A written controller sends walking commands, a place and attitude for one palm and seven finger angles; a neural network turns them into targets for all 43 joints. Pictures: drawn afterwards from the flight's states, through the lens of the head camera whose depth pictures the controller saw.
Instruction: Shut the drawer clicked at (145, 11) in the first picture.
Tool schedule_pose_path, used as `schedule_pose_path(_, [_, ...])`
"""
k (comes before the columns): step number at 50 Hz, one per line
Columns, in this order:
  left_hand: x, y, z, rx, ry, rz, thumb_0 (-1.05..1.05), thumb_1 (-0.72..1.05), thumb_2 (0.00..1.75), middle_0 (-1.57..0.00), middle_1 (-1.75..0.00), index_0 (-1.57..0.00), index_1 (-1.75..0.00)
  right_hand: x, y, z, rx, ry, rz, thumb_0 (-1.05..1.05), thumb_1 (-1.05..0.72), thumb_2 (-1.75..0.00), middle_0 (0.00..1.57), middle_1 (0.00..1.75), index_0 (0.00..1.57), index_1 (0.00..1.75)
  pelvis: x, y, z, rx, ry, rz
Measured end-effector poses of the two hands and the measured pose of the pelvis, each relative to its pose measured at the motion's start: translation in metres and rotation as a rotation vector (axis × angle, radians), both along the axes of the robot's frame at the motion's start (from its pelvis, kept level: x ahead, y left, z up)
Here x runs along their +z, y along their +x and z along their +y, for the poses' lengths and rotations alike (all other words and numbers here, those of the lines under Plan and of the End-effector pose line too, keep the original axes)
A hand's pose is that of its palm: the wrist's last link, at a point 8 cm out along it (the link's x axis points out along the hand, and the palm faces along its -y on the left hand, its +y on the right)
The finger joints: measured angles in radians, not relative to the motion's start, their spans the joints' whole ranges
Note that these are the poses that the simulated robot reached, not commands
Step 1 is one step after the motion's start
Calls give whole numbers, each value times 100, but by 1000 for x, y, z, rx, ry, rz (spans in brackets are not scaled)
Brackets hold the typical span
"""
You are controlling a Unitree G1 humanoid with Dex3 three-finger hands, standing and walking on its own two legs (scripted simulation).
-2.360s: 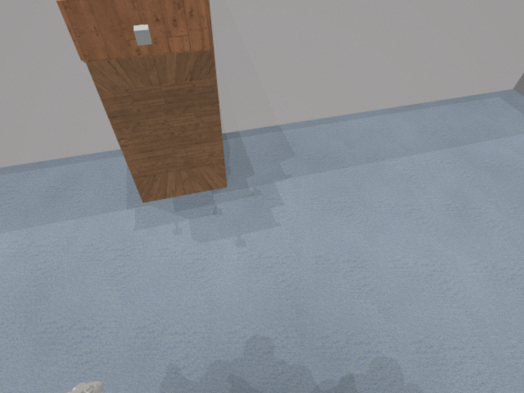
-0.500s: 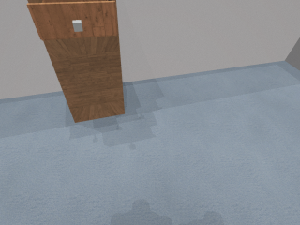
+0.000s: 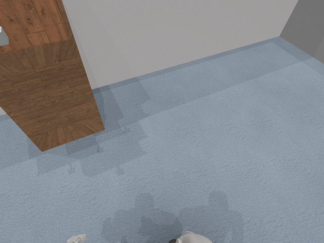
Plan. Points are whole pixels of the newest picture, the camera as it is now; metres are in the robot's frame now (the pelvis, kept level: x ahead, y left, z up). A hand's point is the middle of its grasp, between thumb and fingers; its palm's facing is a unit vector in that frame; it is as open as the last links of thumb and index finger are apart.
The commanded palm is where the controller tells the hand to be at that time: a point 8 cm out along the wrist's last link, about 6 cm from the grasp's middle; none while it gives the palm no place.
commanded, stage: turn to face it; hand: left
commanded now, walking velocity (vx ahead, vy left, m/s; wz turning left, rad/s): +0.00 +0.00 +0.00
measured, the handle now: out of the picture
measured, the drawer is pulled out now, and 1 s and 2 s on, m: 0.14 0.14 0.14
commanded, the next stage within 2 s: take the last steps up to it in 0.90 s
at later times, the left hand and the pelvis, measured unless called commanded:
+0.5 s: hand (68, 242) +0.14 +0.26 -0.16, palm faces +0.24 -0.95 -0.18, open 7.3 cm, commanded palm none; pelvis +0.13 +0.06 +0.02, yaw +11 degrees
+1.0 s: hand (88, 231) +0.17 +0.20 -0.12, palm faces +0.40 -0.88 -0.26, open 7.4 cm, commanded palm none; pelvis +0.17 +0.00 +0.03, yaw +23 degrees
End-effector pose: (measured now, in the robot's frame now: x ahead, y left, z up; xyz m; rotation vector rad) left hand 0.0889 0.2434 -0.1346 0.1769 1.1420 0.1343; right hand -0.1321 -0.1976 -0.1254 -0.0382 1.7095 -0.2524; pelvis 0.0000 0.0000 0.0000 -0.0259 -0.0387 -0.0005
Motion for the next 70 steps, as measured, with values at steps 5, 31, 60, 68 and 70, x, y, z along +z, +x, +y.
schedule_pose_path(5, [10,12,-9,0,-13,67,0,93,89,-19,-30,-20,-30,2,139,-16,67,-42,-303,1,-91,-90,20,30,20,30,16,35,4,5,-5,14])
schedule_pose_path(31, [22,50,73,304,2,125,0,91,89,-19,-30,-20,-30,28,393,38,413,-29,-478,1,-92,-90,20,30,20,30,28,148,57,237,-8,54])
schedule_pose_path(60, [34,-35,-20,564,-24,186,0,91,89,-20,-30,-20,-30,16,465,20,666,69,-422,1,-91,-90,20,30,19,30,31,165,13,469,42,46])
schedule_pose_path(68, [12,-96,-11,623,-118,382,0,91,89,-20,-30,-20,-30,22,472,76,709,63,-522,1,-91,-90,20,30,20,30,22,168,52,472,18,35])
schedule_pose_path(70, [15,-86,-2,612,-125,378,0,91,89,-20,-30,-20,-30,24,462,77,683,50,-499,1,-92,-90,20,30,20,30,26,174,60,475,17,32])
